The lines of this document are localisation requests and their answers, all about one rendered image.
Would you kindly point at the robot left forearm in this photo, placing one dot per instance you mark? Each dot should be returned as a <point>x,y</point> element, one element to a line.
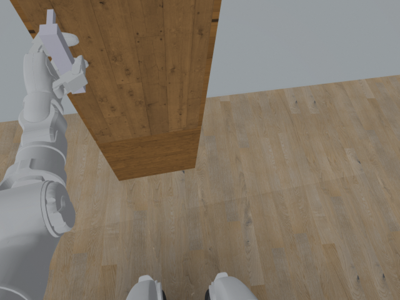
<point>42,152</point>

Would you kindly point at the robot left thigh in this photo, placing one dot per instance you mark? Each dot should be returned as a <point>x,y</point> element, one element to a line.
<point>146,290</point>

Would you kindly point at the handle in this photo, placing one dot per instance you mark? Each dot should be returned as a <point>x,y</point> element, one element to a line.
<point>54,41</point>

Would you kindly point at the robot right shin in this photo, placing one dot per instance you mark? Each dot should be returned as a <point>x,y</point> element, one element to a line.
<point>221,275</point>

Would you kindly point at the cupboard door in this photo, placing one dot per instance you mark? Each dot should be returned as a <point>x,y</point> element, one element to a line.
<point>147,61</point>

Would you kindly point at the left robot hand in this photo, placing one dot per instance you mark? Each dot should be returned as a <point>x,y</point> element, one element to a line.
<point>40,74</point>

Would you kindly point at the left robot upper arm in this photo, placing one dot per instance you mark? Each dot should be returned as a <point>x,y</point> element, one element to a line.
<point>32,220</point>

